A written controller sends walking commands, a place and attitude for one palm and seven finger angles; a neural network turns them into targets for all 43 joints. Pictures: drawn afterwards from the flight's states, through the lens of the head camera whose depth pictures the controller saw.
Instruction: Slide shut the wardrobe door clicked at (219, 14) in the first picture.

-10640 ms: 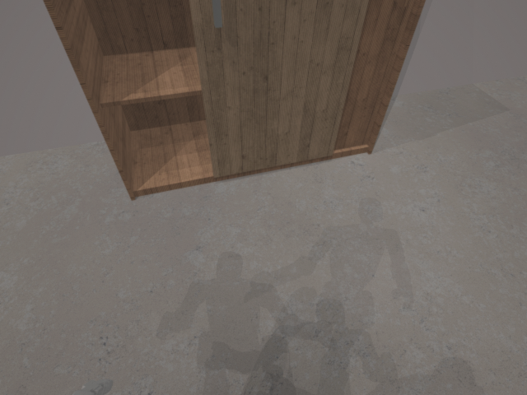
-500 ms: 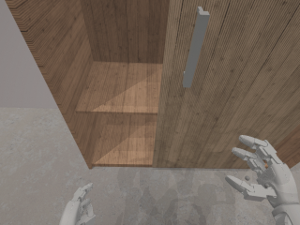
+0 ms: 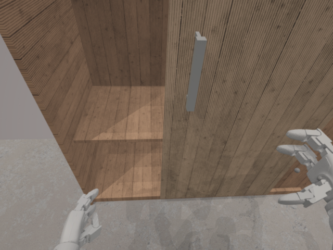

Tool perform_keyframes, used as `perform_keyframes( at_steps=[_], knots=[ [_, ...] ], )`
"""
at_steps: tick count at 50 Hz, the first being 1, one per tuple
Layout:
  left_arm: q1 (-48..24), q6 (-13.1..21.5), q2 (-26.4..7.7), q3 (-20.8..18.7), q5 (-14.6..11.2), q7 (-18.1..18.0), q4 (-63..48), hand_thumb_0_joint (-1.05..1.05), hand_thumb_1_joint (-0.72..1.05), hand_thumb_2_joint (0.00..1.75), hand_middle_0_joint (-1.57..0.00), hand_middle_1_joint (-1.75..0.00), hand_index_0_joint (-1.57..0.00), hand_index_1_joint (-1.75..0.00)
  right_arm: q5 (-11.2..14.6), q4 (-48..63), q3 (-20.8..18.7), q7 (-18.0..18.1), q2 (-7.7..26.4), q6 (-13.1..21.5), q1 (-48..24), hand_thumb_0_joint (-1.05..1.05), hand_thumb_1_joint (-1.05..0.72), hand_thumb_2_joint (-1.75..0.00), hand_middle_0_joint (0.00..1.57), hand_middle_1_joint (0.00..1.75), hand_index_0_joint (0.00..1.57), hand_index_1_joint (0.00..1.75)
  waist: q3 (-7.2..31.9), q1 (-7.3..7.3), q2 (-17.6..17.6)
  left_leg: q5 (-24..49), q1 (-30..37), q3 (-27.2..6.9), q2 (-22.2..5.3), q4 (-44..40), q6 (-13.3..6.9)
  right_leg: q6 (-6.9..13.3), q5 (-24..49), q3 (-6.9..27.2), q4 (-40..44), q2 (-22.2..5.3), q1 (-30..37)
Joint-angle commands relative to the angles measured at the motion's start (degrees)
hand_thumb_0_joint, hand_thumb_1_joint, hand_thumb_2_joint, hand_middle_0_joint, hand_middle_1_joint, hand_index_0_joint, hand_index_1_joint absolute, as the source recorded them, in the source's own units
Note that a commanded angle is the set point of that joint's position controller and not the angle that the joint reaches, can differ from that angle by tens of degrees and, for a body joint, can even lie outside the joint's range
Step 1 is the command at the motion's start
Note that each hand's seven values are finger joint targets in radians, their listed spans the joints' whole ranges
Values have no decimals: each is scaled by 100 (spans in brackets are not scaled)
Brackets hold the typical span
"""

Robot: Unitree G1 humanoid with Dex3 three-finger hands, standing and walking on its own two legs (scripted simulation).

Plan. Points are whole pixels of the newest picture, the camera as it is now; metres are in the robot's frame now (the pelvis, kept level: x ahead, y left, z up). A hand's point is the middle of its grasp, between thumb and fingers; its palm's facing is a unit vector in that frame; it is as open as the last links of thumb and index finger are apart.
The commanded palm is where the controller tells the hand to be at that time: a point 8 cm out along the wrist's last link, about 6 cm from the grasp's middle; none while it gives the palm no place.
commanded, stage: raise the hand with hooked fingers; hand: right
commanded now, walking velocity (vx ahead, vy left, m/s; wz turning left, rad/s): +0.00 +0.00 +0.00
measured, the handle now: (193, 74) +0.56 -0.07 +0.17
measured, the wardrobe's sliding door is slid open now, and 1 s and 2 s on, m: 0.41 0.41 0.41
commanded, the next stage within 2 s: move the hooked fingers beside the handle in 0.80 s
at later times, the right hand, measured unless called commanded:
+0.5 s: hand (307, 139) +0.29 -0.27 +0.19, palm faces +0.00 +0.99 -0.12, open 14.0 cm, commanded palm +0.25 -0.31 +0.20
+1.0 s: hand (301, 137) +0.30 -0.26 +0.19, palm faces +0.03 +0.99 -0.10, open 14.0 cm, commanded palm +0.27 -0.29 +0.20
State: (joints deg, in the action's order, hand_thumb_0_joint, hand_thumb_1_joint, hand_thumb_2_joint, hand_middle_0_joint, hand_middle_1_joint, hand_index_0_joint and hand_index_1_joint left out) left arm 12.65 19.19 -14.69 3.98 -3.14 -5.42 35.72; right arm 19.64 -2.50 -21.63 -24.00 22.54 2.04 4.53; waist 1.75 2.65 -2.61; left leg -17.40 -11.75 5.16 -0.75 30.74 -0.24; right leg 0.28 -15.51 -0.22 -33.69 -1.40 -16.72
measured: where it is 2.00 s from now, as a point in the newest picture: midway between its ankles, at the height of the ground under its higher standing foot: outside the picture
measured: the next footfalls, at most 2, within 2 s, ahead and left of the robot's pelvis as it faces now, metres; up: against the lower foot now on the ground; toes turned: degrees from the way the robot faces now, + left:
none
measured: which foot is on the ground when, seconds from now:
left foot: down 0.00-1.00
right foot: down 0.00-1.00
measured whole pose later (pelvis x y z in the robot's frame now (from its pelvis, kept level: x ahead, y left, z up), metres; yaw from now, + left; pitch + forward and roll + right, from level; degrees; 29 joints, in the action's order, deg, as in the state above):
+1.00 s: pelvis +0.02 +0.02 +0.01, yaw +0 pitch -1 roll +0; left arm 12.5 14.6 -15.9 4.0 -4.4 -5.5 36.4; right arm 19.7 -10.6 -27.8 -28.7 27.4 -6.2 -6.9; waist 1.9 2.4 -3.9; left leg -17.1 -8.5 5.0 0.0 26.9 -1.2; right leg -0.9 -14.5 -0.3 -28.6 -2.0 -12.7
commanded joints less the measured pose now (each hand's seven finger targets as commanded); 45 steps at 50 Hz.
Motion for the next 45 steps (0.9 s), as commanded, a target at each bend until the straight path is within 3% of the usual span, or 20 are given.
perform_keyframes(
  at_steps=[1,4,7,10,12,13,15,17,18,19,23,26,28,32,33,36,37,39,42,45],
  knots=[
    [-578,220,-764,-276,-55,-65,-875,0,90,90,-20,-30,-20,-30,162,1069,-746,-179,1490,64,-1703,0,50,-30,30,120,30,120,654,-48,-314,908,-199,-79,211,-637,-80,151,707,243,774,137,793],
    [-603,162,-727,-232,-70,-50,-882,0,90,90,-20,-30,-20,-30,166,1032,-803,-273,1624,-57,-1990,0,50,-30,30,120,30,120,732,-61,-434,1082,-104,-86,223,-717,-94,146,859,223,794,154,922],
    [-631,119,-749,-216,-81,-68,-873,0,90,90,-20,-30,-20,-30,168,846,-926,-341,1825,-164,-2301,0,50,-30,30,120,30,120,737,-73,-260,1040,-108,-75,229,-780,-81,152,826,267,872,150,977],
    [-672,64,-763,-204,-107,-70,-854,0,90,90,-20,-30,-20,-30,141,697,-1009,-392,2019,-264,-2626,0,50,-30,30,120,30,120,696,-78,-423,1010,-60,-109,203,-869,-90,145,809,250,913,166,1013],
    [-679,48,-785,-203,-101,-73,-873,0,90,90,-20,-30,-20,-30,144,599,-1194,-443,2241,-329,-2713,0,50,-30,30,120,30,120,908,-40,-287,1166,62,-109,188,-857,-85,155,949,257,914,180,1084],
    [-656,5,-790,-194,-107,-63,-838,0,90,90,-20,-30,-20,-30,150,479,-1236,-452,2312,-367,-2694,0,50,-30,30,120,30,120,814,-32,-181,1164,102,-143,185,-910,-81,158,968,231,893,176,1027],
    [-719,-1,-794,-203,-132,-56,-862,0,90,90,-20,-30,-20,-30,140,514,-1259,-501,2390,-408,-2963,0,50,-30,30,120,30,120,876,-41,-391,1288,91,-137,170,-900,-91,163,1053,238,919,193,1130],
    [-678,-17,-794,-227,-139,-35,-892,0,90,90,-20,-30,-20,-30,174,191,-1127,-593,2160,-497,-2652,0,50,-30,30,120,30,120,848,-43,-253,1410,47,-129,165,-866,-81,166,1113,219,892,200,1142],
    [-640,-46,-807,-220,-147,-11,-880,0,90,90,-20,-30,-20,-30,199,51,-1035,-626,2047,-540,-2503,0,50,-30,30,120,30,120,742,-35,-20,1433,86,-132,163,-890,-77,159,1125,199,873,194,1027],
    [-661,-50,-829,-240,-169,9,-889,0,90,90,-20,-30,-20,-30,212,-25,-982,-664,2006,-582,-2460,0,50,-30,30,120,30,120,617,-50,-47,1418,-12,-158,153,-891,-59,161,1054,179,872,201,952],
    [-661,-74,-849,-276,-151,30,-973,0,90,90,-20,-30,-20,-30,227,284,-1249,-622,2307,-583,-2444,0,50,-30,30,120,30,120,840,16,88,1494,98,-190,132,-851,-49,177,1176,149,808,209,981],
    [-703,-42,-804,-289,-137,22,-1006,0,90,90,-20,-30,-20,-30,220,707,-1394,-508,2392,-432,-2624,0,50,-30,30,120,30,120,1114,8,-270,1601,156,-185,145,-804,-47,183,1305,113,797,218,1181],
    [-655,-52,-800,-292,-112,12,-947,0,90,90,-20,-30,-20,-30,237,664,-1516,-422,2455,-378,-2528,0,50,-30,30,120,30,120,1027,24,-96,1698,203,-215,131,-834,-31,182,1352,102,772,201,1108],
    [-664,-38,-779,-294,-133,-32,-928,0,90,90,-20,-30,-20,-30,143,664,-1327,-372,2297,-380,-2697,0,50,-30,30,120,30,120,938,-29,-517,1723,106,-192,127,-817,-41,178,1352,64,819,204,1210],
    [-647,-62,-786,-290,-122,-33,-893,0,90,90,-20,-30,-20,-30,133,542,-1343,-354,2308,-412,-2593,0,50,-30,30,120,30,120,816,-27,-324,1742,137,-237,97,-858,-33,178,1337,55,790,192,1105],
    [-673,-81,-795,-293,-153,-62,-895,0,90,90,-20,-30,-20,-30,148,417,-1223,-416,2199,-483,-2647,0,50,-30,30,120,30,120,813,-78,-169,1643,55,-241,96,-867,9,189,1193,54,801,192,1108],
    [-695,-85,-803,-285,-162,-69,-914,0,90,90,-20,-30,-20,-30,144,445,-1179,-429,2187,-503,-2687,0,50,-30,30,120,30,120,820,-74,-263,1667,49,-238,100,-849,1,192,1229,60,794,200,1127],
    [-681,-96,-801,-288,-151,-64,-917,0,90,90,-20,-30,-20,-30,163,405,-1254,-435,2246,-510,-2609,0,50,-30,30,120,30,120,833,-64,-45,1713,93,-238,101,-845,6,191,1242,82,777,200,1083],
    [-703,-99,-784,-290,-144,-52,-936,0,90,90,-20,-30,-20,-30,193,496,-1363,-476,2314,-480,-2572,0,50,-30,30,120,30,120,1099,-32,-110,2031,181,-225,96,-758,10,207,1469,75,730,212,1229],
    [-719,-116,-777,-286,-144,-44,-906,0,90,90,-20,-30,-20,-30,219,457,-1344,-470,2270,-471,-2610,0,50,-30,30,120,30,120,974,-62,-99,2068,138,-251,84,-773,25,194,1453,64,709,201,1167]
  ],
)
